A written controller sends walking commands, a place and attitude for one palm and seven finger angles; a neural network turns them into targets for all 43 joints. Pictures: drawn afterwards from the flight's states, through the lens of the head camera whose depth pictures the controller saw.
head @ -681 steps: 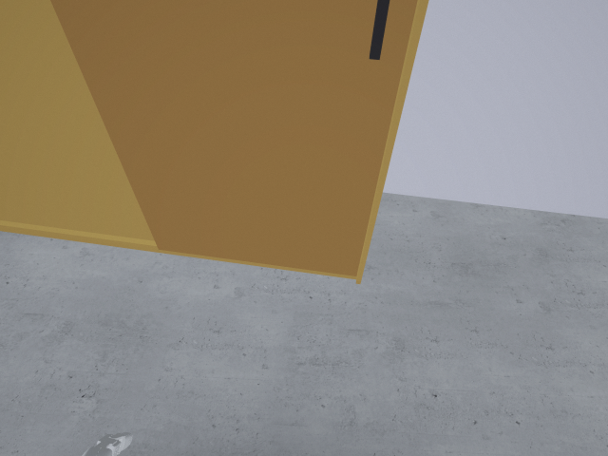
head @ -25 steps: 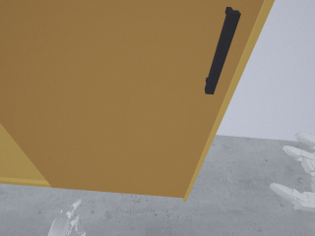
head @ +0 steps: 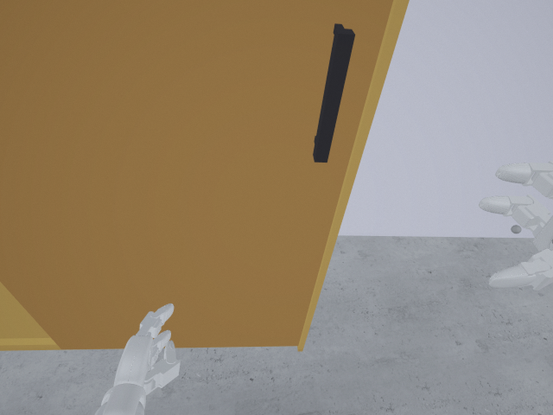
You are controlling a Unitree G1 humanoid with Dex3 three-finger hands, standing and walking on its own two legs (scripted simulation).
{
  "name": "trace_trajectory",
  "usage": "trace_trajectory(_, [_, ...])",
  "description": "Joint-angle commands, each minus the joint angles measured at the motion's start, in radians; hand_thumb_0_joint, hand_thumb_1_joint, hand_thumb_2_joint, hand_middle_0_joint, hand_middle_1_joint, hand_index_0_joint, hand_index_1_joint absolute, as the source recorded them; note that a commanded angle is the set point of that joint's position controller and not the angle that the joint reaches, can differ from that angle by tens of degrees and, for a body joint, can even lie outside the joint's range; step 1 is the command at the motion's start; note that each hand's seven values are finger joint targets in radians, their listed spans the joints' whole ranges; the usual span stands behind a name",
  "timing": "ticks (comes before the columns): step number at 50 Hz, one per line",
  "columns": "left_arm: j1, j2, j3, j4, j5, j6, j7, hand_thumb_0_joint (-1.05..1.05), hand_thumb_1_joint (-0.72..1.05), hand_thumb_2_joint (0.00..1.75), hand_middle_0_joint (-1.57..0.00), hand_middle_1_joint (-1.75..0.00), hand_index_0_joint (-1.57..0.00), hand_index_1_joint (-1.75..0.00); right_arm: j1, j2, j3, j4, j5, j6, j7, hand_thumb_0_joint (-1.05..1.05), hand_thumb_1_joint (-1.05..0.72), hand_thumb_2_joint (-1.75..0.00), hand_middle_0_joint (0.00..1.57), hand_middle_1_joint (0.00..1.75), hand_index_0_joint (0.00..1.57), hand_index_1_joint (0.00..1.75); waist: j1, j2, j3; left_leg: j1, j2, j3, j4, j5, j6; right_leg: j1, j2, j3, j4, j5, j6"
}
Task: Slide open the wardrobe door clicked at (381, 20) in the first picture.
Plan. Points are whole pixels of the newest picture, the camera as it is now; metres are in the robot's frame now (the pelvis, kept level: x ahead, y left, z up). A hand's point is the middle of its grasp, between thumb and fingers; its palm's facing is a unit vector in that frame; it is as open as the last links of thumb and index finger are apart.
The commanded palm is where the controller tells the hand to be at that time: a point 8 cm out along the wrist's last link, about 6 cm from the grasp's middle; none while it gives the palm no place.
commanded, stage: raise the hand with hooked fingers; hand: right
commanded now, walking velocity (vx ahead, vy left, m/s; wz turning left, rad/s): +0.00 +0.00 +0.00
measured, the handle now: (328, 97) +0.51 -0.08 +0.25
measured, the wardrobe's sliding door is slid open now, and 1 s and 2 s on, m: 0.00 0.00 0.00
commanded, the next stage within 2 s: move the hooked fingers beside the handle in 0.64 s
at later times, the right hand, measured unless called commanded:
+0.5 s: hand (516, 193) +0.28 -0.25 +0.26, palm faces +0.04 +0.99 -0.16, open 13.9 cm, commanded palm +0.25 -0.30 +0.27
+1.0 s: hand (520, 170) +0.32 -0.27 +0.26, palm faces +0.14 +0.99 -0.10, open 13.9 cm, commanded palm +0.28 -0.29 +0.27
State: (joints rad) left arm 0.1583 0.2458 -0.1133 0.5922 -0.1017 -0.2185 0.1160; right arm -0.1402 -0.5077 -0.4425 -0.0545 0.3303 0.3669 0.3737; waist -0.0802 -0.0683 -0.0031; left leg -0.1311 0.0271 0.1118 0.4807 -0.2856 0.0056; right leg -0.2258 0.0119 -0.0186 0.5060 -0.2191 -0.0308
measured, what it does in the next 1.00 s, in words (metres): stands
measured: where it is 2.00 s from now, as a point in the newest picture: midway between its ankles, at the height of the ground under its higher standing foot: outside the picture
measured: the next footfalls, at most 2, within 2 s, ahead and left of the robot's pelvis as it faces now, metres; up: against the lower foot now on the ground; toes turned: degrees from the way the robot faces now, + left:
none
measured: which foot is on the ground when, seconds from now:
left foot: down 0.00-1.00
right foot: down 0.00-1.00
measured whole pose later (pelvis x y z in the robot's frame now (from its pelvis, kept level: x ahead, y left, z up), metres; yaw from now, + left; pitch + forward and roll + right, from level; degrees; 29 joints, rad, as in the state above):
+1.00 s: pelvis +0.02 +0.01 +0.00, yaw +0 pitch -3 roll +0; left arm 0.17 0.28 -0.09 0.61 -0.12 -0.18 0.10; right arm -0.35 -0.57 -0.49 0.10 0.31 0.45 0.37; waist -0.06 -0.07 -0.04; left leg -0.11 0.01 0.11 0.48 -0.31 0.02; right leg -0.21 0.00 -0.02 0.50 -0.24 -0.01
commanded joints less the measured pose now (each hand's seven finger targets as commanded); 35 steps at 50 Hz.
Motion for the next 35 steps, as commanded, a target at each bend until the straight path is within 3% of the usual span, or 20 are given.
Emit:
trace_trajectory(1, [-0.174,0.113,0.044,-0.179,0.003,-0.064,0.012,0.0,0.9,0.9,-0.2,-0.3,-0.2,-0.3,-0.462,-0.401,-0.204,-0.35,0.029,-0.105,0.006,0.0,0.5,-0.3,0.3,1.2,0.3,1.2,0.01,-0.076,-0.289,-0.05,-0.024,-0.051,-0.094,0.116,0.023,0.241,-0.007,0.1,-0.093,0.096,0.003])
trace_trajectory(4, [-0.169,0.117,0.042,-0.155,0.005,-0.062,0.006,0.0,0.9,0.9,-0.2,-0.3,-0.2,-0.3,-0.446,-0.439,-0.265,-0.259,0.041,-0.106,0.0,0.0,0.5,-0.3,0.3,1.2,0.3,1.2,-0.005,-0.08,-0.257,-0.029,-0.025,-0.046,-0.109,0.138,0.03,0.219,-0.009,0.099,-0.1,0.118,0.007])
trace_trajectory(6, [-0.158,0.133,0.046,-0.13,-0.003,-0.056,0.004,0.0,0.9,0.9,-0.2,-0.3,-0.2,-0.3,-0.474,-0.407,-0.232,-0.117,0.038,-0.053,0.014,0.0,0.5,-0.3,0.3,1.2,0.3,1.2,0.013,-0.062,-0.187,-0.066,-0.02,-0.037,-0.113,0.141,0.025,0.192,-0.011,0.098,-0.11,0.099,0.007])
trace_trajectory(7, [-0.156,0.138,0.048,-0.122,-0.009,-0.052,0.001,0.0,0.9,0.9,-0.2,-0.3,-0.2,-0.3,-0.499,-0.396,-0.201,-0.06,0.024,-0.022,0.021,0.0,0.5,-0.3,0.3,1.2,0.3,1.2,0.021,-0.074,-0.142,-0.097,-0.019,-0.039,-0.118,0.127,0.024,0.179,-0.012,0.097,-0.115,0.08,0.008])
trace_trajectory(9, [-0.134,0.144,0.055,-0.122,-0.018,-0.042,-0.008,0.0,0.9,0.9,-0.2,-0.3,-0.2,-0.3,-0.404,-0.295,-0.1,0.092,0.006,0.027,0.036,0.0,0.5,-0.3,0.3,1.2,0.3,1.2,0.029,0.019,-0.05,-0.134,-0.014,-0.047,-0.132,0.108,0.021,0.117,-0.016,0.096,-0.112,0.049,0.01])
trace_trajectory(10, [-0.124,0.155,0.057,-0.122,-0.024,-0.034,-0.011,0.0,0.9,0.9,-0.2,-0.3,-0.2,-0.3,-0.384,-0.261,-0.055,0.131,-0.001,0.05,0.046,0.0,0.5,-0.3,0.3,1.2,0.3,1.2,0.042,0.059,-0.026,-0.164,-0.016,-0.043,-0.13,0.091,0.013,0.103,-0.016,0.094,-0.113,0.025,0.009])
trace_trajectory(11, [-0.125,0.16,0.061,-0.133,-0.028,-0.027,-0.014,0.0,0.9,0.9,-0.2,-0.3,-0.2,-0.3,-0.373,-0.234,-0.013,0.142,-0.007,0.068,0.059,0.0,0.5,-0.3,0.3,1.2,0.3,1.2,0.043,0.048,-0.025,-0.174,-0.016,-0.041,-0.122,0.076,0.011,0.094,-0.013,0.096,-0.116,0.001,0.009])
trace_trajectory(14, [-0.145,0.165,0.069,-0.162,-0.032,-0.018,-0.021,0.0,0.9,0.9,-0.2,-0.3,-0.2,-0.3,-0.361,-0.256,-0.014,0.073,0.002,0.079,0.083,0.0,0.5,-0.3,0.3,1.2,0.3,1.2,0.035,0.088,-0.086,-0.142,-0.009,-0.057,-0.116,0.081,0.011,0.11,-0.014,0.094,-0.096,0.011,0.003])
trace_trajectory(16, [-0.177,0.163,0.068,-0.194,-0.029,-0.021,-0.021,0.0,0.9,0.9,-0.2,-0.3,-0.2,-0.3,-0.437,-0.367,-0.118,-0.104,0.024,0.054,0.097,0.0,0.5,-0.3,0.3,1.2,0.3,1.2,0.016,0.035,-0.229,-0.086,-0.006,-0.069,-0.098,0.108,0.014,0.169,-0.001,0.092,-0.078,0.056,-0.004])
trace_trajectory(18, [-0.2,0.14,0.058,-0.217,-0.015,-0.036,-0.016,0.0,0.9,0.9,-0.2,-0.3,-0.2,-0.3,-0.522,-0.474,-0.232,-0.332,0.039,-0.031,0.071,0.0,0.5,-0.3,0.3,1.2,0.3,1.2,0.0,-0.026,-0.356,-0.023,-0.012,-0.064,-0.084,0.147,0.019,0.239,0.003,0.088,-0.073,0.121,-0.005])
trace_trajectory(19, [-0.204,0.125,0.05,-0.214,-0.005,-0.042,-0.016,0.0,0.9,0.9,-0.2,-0.3,-0.2,-0.3,-0.512,-0.539,-0.295,-0.407,0.045,-0.075,0.043,0.0,0.5,-0.3,0.3,1.2,0.3,1.2,-0.011,-0.028,-0.348,-0.005,-0.014,-0.073,-0.095,0.151,0.02,0.232,-0.005,0.082,-0.066,0.14,-0.004])
trace_trajectory(20, [-0.197,0.126,0.051,-0.209,0.004,-0.048,-0.012,0.0,0.9,0.9,-0.2,-0.3,-0.2,-0.3,-0.505,-0.536,-0.329,-0.434,0.053,-0.11,0.019,0.0,0.5,-0.3,0.3,1.2,0.3,1.2,-0.012,-0.058,-0.389,0.023,-0.013,-0.071,-0.084,0.165,0.025,0.237,-0.003,0.08,-0.072,0.156,-0.003])
trace_trajectory(22, [-0.173,0.114,0.051,-0.188,0.004,-0.059,-0.009,0.0,0.9,0.9,-0.2,-0.3,-0.2,-0.3,-0.447,-0.479,-0.333,-0.389,0.058,-0.141,-0.017,0.0,0.5,-0.3,0.3,1.2,0.3,1.2,-0.006,-0.103,-0.329,-0.004,-0.022,-0.051,-0.084,0.2,0.026,0.24,-0.008,0.07,-0.079,0.179,0.001])
trace_trajectory(24, [-0.154,0.123,0.062,-0.153,0.003,-0.058,-0.011,0.0,0.9,0.9,-0.2,-0.3,-0.2,-0.3,-0.413,-0.441,-0.317,-0.246,0.052,-0.108,-0.033,0.0,0.5,-0.3,0.3,1.2,0.3,1.2,-0.006,-0.133,-0.22,-0.042,-0.017,-0.058,-0.111,0.189,0.027,0.197,-0.011,0.066,-0.079,0.147,0.005])
trace_trajectory(25, [-0.15,0.135,0.061,-0.132,-0.002,-0.055,-0.011,0.0,0.9,0.9,-0.2,-0.3,-0.2,-0.3,-0.424,-0.402,-0.277,-0.145,0.048,-0.065,-0.034,0.0,0.5,-0.3,0.3,1.2,0.3,1.2,0.012,-0.121,-0.134,-0.082,-0.011,-0.055,-0.116,0.165,0.024,0.158,-0.014,0.067,-0.087,0.111,0.006])
trace_trajectory(27, [-0.131,0.152,0.067,-0.118,-0.013,-0.044,-0.01,0.0,0.9,0.9,-0.2,-0.3,-0.2,-0.3,-0.422,-0.33,-0.169,-0.005,0.019,0.017,-0.018,0.0,0.5,-0.3,0.3,1.2,0.3,1.2,0.035,-0.084,-0.053,-0.139,-0.008,-0.058,-0.127,0.139,0.013,0.125,-0.016,0.067,-0.089,0.078,0.007])
trace_trajectory(29, [-0.119,0.158,0.074,-0.126,-0.022,-0.036,-0.012,0.0,0.9,0.9,-0.2,-0.3,-0.2,-0.3,-0.383,-0.249,-0.06,0.077,-0.003,0.052,0.001,0.0,0.5,-0.3,0.3,1.2,0.3,1.2,0.048,0.009,-0.017,-0.155,-0.003,-0.075,-0.136,0.139,0.006,0.099,-0.019,0.068,-0.076,0.073,0.004])
trace_trajectory(32, [-0.138,0.168,0.079,-0.153,-0.031,-0.023,-0.014,0.0,0.9,0.9,-0.2,-0.3,-0.2,-0.3,-0.42,-0.251,-0.013,0.009,-0.009,0.077,0.041,0.0,0.5,-0.3,0.3,1.2,0.3,1.2,0.051,0.059,-0.123,-0.133,0.0,-0.076,-0.107,0.186,-0.007,0.132,-0.011,0.07,-0.054,0.097,-0.007])
trace_trajectory(34, [-0.159,0.162,0.076,-0.171,-0.027,-0.021,-0.015,0.0,0.9,0.9,-0.2,-0.3,-0.2,-0.3,-0.417,-0.313,-0.07,-0.091,0.016,0.049,0.069,0.0,0.5,-0.3,0.3,1.2,0.3,1.2,0.038,0.089,-0.209,-0.072,0.008,-0.097,-0.092,0.252,-0.012,0.16,-0.011,0.073,-0.032,0.135,-0.009])
trace_trajectory(35, [-0.179,0.16,0.073,-0.183,-0.026,-0.02,-0.013,0.0,0.9,0.9,-0.2,-0.3,-0.2,-0.3,-0.452,-0.374,-0.137,-0.166,0.03,0.026,0.082,0.0,0.5,-0.3,0.3,1.2,0.3,1.2,0.027,0.081,-0.287,-0.03,0.014,-0.115,-0.082,0.293,-0.02,0.179,-0.003,0.072,-0.023,0.151,-0.013])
